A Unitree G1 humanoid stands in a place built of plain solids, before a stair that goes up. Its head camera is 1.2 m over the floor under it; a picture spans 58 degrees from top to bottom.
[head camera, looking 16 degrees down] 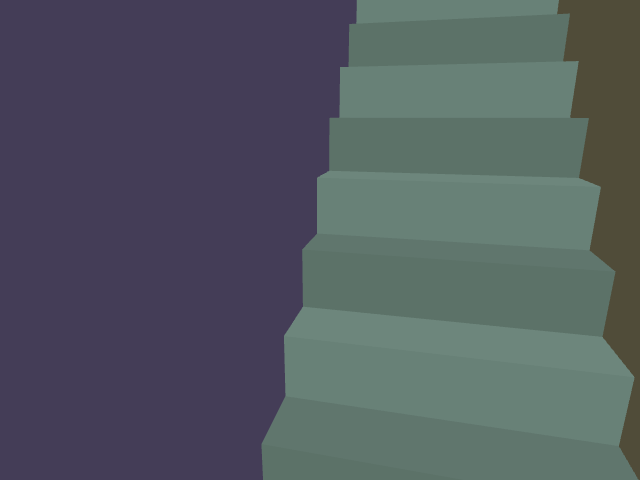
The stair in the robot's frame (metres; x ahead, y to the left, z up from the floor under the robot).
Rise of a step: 0.20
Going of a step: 0.20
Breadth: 0.88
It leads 13 degrees to the right of straight ahead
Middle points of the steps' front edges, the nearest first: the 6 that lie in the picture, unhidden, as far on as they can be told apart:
1.01 -0.33 0.60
1.20 -0.37 0.80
1.40 -0.42 0.99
1.59 -0.46 1.19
1.79 -0.51 1.39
1.99 -0.56 1.59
